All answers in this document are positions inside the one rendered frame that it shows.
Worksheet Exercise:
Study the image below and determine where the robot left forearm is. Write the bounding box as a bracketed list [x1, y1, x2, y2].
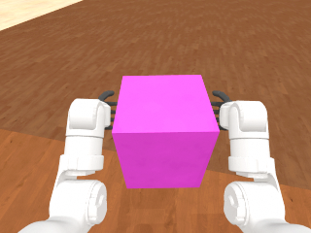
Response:
[49, 98, 111, 215]

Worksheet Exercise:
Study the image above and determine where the left robot upper arm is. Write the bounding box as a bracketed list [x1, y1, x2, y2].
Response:
[18, 179, 107, 233]

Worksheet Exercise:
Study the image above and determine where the robot left hand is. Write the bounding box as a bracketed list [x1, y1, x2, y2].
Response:
[98, 90, 118, 130]

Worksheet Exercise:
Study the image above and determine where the robot right forearm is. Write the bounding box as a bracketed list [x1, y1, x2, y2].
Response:
[219, 100, 286, 217]

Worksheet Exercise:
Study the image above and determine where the robot right hand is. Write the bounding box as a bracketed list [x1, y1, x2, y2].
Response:
[210, 90, 232, 131]

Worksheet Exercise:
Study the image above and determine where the carton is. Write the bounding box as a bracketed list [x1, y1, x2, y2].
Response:
[112, 75, 220, 188]

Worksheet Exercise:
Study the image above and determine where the right robot upper arm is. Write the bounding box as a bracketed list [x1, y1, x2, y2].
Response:
[224, 181, 311, 233]

